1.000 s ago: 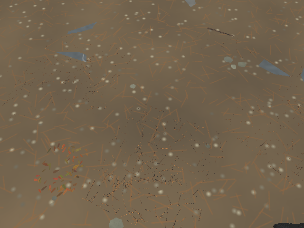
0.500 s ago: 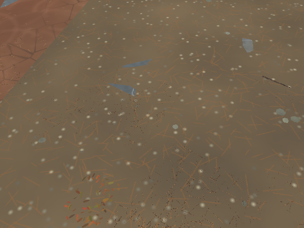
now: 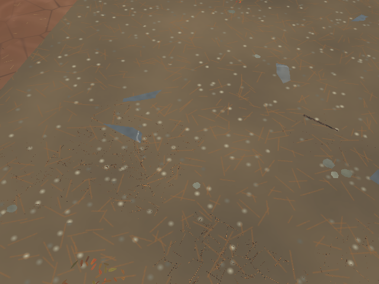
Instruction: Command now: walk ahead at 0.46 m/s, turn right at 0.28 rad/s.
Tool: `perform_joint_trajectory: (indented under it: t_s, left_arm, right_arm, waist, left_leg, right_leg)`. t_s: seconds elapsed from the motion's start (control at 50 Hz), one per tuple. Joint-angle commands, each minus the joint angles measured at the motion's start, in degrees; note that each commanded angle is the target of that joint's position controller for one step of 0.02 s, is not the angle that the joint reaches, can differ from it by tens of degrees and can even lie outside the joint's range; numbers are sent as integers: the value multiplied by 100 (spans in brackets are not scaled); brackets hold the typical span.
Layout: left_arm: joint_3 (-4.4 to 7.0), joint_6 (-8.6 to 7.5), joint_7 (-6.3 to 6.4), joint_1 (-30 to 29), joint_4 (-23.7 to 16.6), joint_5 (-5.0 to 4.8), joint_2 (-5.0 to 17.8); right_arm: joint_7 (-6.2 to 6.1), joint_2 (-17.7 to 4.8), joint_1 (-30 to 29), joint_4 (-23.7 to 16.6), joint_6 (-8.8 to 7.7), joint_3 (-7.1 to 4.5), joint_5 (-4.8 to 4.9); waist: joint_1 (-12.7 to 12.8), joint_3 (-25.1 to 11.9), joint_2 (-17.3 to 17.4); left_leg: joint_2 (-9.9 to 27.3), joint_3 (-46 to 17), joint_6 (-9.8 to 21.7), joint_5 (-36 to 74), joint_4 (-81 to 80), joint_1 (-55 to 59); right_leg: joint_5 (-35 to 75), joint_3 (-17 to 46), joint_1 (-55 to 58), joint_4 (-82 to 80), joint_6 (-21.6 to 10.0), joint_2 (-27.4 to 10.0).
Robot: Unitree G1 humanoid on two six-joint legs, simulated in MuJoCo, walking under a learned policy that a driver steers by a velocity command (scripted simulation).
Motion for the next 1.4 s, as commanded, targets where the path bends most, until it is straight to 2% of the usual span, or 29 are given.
perform_joint_trajectory:
  t_s: [0.02,0.14,0.2,0.22,0.24,0.26,0.28,0.3,0.32,0.36,0.44,0.54,0.64,0.7,0.72,0.74,0.76,0.78,0.82,0.88,0.94,1.08,1.12,1.18,1.24,1.3,1.34,1.36,1.4]
  left_arm:
    - [-40,-39,-53,-619,-550,12,84]
    - [-68,-43,-244,-1409,-950,-6,121]
    - [91,-1,-283,-974,-991,27,430]
    - [227,26,-256,-205,-820,15,652]
    - [396,73,-164,689,-627,-6,984]
    - [540,86,-93,1086,-614,-5,1682]
    - [435,60,-77,1226,-687,-42,1376]
    - [339,41,-69,1063,-653,30,1080]
    - [305,22,-54,695,-676,25,977]
    - [217,8,-31,23,-840,111,730]
    - [221,-38,45,-139,-824,90,711]
    - [267,37,177,280,-613,14,861]
    - [244,111,211,728,-382,-14,781]
    - [221,162,200,658,-342,38,689]
    - [138,158,192,645,-385,75,459]
    - [38,123,208,1058,-473,158,203]
    - [-1,88,224,1689,-383,36,172]
    - [108,108,248,1450,-310,-2,690]
    - [153,224,283,454,-503,72,786]
    - [77,348,268,472,-505,110,311]
    - [-17,385,289,411,-475,144,67]
    - [53,475,275,-120,-514,220,253]
    - [129,481,341,-252,-660,251,687]
    - [161,513,268,-135,-539,131,555]
    - [167,327,222,130,-416,65,661]
    - [101,264,219,-687,-668,47,455]
    - [9,113,200,-955,-947,75,81]
    - [58,12,199,-1059,-1026,52,320]
    - [96,-120,158,-1114,-1053,-35,379]
  right_arm:
    - [-57,-907,-279,-298,-125,-231,3]
    - [-103,-1100,5,36,-73,-289,125]
    - [-183,-1350,-63,23,66,-360,113]
    - [-223,-1387,-124,-6,132,-361,101]
    - [-274,-1331,-76,-75,131,-320,71]
    - [-187,-604,556,-368,9,-68,-98]
    - [-87,-705,369,-351,-220,-14,-54]
    - [-16,-1097,-327,-553,-338,-144,213]
    - [-19,-1056,-657,-689,-409,-99,246]
    - [-101,-1058,-678,-669,-373,-153,35]
    - [-138,-847,-566,-660,-126,-128,-78]
    - [-98,-563,-1775,-942,-177,-11,-48]
    - [61,-807,-2169,-1025,-298,-85,74]
    - [57,-951,-1605,-899,-356,-196,18]
    - [23,-1136,-1114,-855,-400,-263,-106]
    - [5,-1583,-457,-840,-411,-361,-239]
    - [68,-1656,11,-526,-294,-435,-144]
    - [97,-1183,-19,-591,-254,-308,39]
    - [94,-765,-739,-695,-179,-128,-16]
    - [105,-519,-1238,-536,-160,-15,-79]
    - [50,-779,-1353,-369,-89,-79,-56]
    - [32,-731,-1289,-40,98,0,85]
    - [56,-566,-758,89,70,66,-91]
    - [-3,-567,-972,72,142,65,35]
    - [1,-547,-936,-17,60,35,73]
    - [83,-617,-398,239,-96,-18,97]
    - [96,-1236,90,450,-99,-201,111]
    - [95,-1320,169,413,-67,-238,107]
    - [44,-1154,570,492,-78,-215,69]
  waist:
    - [-48,493,745]
    - [-173,690,619]
    - [210,122,874]
    - [652,-325,864]
    - [1084,-792,646]
    - [706,-1587,-843]
    - [854,-2523,-710]
    - [991,-1733,-399]
    - [807,-968,-36]
    - [288,-286,238]
    - [33,-43,23]
    - [496,146,-68]
    - [660,93,-224]
    - [296,30,-399]
    - [45,-452,-251]
    - [-2,-1370,737]
    - [73,-1882,2289]
    - [-63,-1476,1447]
    - [-37,-537,570]
    - [385,-270,915]
    - [421,-552,1072]
    - [370,-332,840]
    - [57,-425,129]
    - [276,95,-527]
    - [229,422,-984]
    - [-210,267,-581]
    - [-229,309,1198]
    - [-356,590,1515]
    - [-422,569,998]
  left_leg:
    - [1379,-441,800,1693,-813,-54]
    - [1670,156,579,2284,-659,474]
    - [1672,474,352,5233,609,977]
    - [1545,639,223,5809,1677,775]
    - [1362,689,23,5119,3101,-272]
    - [464,587,-367,752,5579,-2872]
    - [-115,-670,-362,-1875,6493,-3684]
    - [236,-950,-259,-1451,6620,-4208]
    - [477,-835,-181,-953,6187,-4222]
    - [832,-785,-222,-454,5352,-3522]
    - [859,-600,-539,-16,4556,-3028]
    - [496,-524,-680,1783,2357,-2690]
    - [353,-680,-522,1772,1432,-2419]
    - [249,-461,-146,1225,989,-1643]
    - [589,-682,121,1698,1005,-690]
    - [1712,-1905,740,2960,1407,1123]
    - [2609,-3945,1569,2732,869,2149]
    - [2537,-4005,1423,2087,690,1840]
    - [2071,-2505,1135,3190,657,551]
    - [1415,-1357,929,4183,391,-585]
    - [1326,-919,1019,4758,358,-786]
    - [1143,-921,633,1741,435,-1123]
    - [577,-649,116,-189,727,-1549]
    - [17,106,-78,-1342,1552,-1850]
    - [120,-46,125,-1133,2019,-2015]
    - [355,-351,447,-684,1090,-909]
    - [1313,-2027,871,-859,147,145]
    - [1969,-2886,1236,-182,-97,644]
    - [2376,-3158,1529,1153,51,1664]
  right_leg:
    - [889,87,-493,-948,78,-25]
    - [1188,-219,-67,-2141,-288,182]
    - [325,-692,837,-2133,-622,682]
    - [344,-810,1870,-2288,-788,919]
    - [477,-345,3501,-2371,-1016,791]
    - [-181,2581,5949,-2455,-2034,-831]
    - [-1025,4788,6490,-3555,-2439,-1450]
    - [-1122,4026,5983,-3804,-2041,-1243]
    - [-770,3288,5012,-3889,-1837,-1022]
    - [346,2345,3365,-4099,-1657,-607]
    - [1077,1674,2141,-4425,-1734,-278]
    - [554,1294,1884,-4271,-1333,118]
    - [90,1909,2716,-3703,-1208,-262]
    - [1021,2035,3023,-2984,-967,-206]
    - [1491,1749,2895,-2051,-724,140]
    - [198,1285,1782,-383,-354,689]
    - [-2658,809,323,1204,31,1263]
    - [-2624,1119,-119,1802,99,966]
    - [-1997,822,-75,1758,222,653]
    - [-1518,447,868,374,316,273]
    - [-1003,190,1637,-908,432,289]
    - [671,73,2908,-3130,82,359]
    - [1622,706,3528,-3042,-253,-295]
    - [-2401,1165,2618,-3577,-674,-257]
    - [-2638,2201,2440,-4086,-1074,-829]
    - [-1470,1410,1887,-3527,-722,-387]
    - [-779,-137,721,-1569,-111,676]
    - [-1511,-198,-275,-1041,-23,623]
    - [-2304,99,-1634,357,-72,291]
Velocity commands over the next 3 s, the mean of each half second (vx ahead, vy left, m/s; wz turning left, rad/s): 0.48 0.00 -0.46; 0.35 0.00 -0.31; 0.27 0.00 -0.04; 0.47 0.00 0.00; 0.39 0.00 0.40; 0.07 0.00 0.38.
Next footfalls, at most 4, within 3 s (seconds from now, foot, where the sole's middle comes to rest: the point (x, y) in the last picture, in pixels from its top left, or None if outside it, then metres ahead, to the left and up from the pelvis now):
0.24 right None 0.31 -0.15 -0.78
0.72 left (188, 253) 0.62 -0.02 -0.78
1.10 right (256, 267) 0.56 -0.26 -0.78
1.68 right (279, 207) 0.81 -0.40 -0.78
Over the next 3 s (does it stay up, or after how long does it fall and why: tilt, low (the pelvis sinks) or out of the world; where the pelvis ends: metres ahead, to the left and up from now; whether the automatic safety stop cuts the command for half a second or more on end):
stays up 1.19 -0.40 -0.01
